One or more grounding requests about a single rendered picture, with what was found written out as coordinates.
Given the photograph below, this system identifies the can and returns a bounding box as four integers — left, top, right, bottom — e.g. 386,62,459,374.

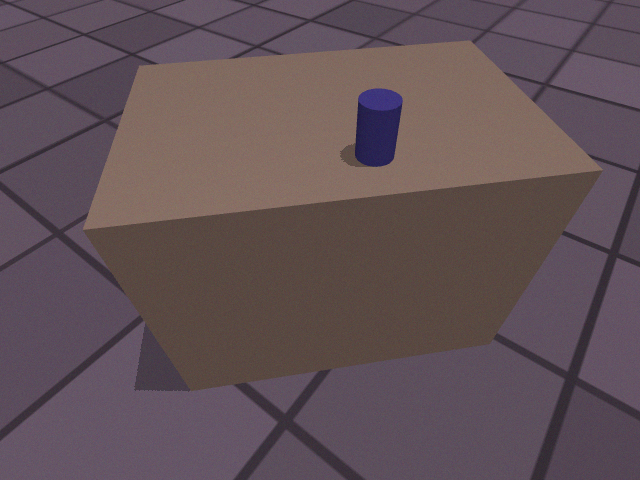
355,88,403,167

